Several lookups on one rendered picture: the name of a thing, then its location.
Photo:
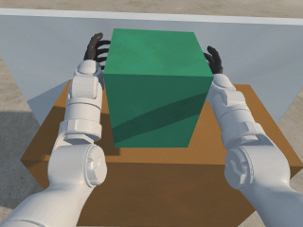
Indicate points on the robot left upper arm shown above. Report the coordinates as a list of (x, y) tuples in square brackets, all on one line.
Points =
[(73, 172)]

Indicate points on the left robot hand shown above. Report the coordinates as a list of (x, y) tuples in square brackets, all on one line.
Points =
[(92, 51)]

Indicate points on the robot right forearm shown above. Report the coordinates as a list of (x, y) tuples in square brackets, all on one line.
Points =
[(236, 122)]

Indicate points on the carton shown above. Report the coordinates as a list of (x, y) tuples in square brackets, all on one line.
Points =
[(156, 83)]

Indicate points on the right robot hand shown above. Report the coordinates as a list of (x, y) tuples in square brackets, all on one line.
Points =
[(215, 62)]

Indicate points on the robot right upper arm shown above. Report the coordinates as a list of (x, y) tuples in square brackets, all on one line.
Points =
[(261, 173)]

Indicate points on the pedestal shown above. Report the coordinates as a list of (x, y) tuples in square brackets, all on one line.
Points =
[(161, 187)]

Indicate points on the robot left forearm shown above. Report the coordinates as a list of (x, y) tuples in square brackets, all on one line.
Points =
[(83, 106)]

